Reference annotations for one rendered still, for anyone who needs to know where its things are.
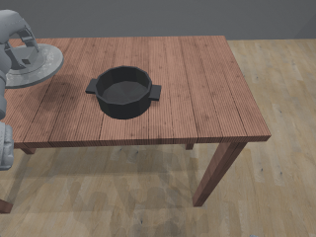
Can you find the left robot hand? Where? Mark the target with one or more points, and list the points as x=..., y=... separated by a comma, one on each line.
x=16, y=24

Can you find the lid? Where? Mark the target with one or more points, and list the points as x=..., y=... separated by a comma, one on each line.
x=46, y=63

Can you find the robot left forearm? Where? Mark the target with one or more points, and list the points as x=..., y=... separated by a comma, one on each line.
x=5, y=66

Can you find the robot left upper arm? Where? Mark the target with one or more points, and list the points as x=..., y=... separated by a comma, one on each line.
x=6, y=147

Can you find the table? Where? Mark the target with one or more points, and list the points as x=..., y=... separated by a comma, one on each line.
x=204, y=98

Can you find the knob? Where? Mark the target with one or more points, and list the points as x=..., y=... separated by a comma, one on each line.
x=26, y=53

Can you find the pot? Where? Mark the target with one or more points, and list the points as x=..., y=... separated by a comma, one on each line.
x=124, y=92

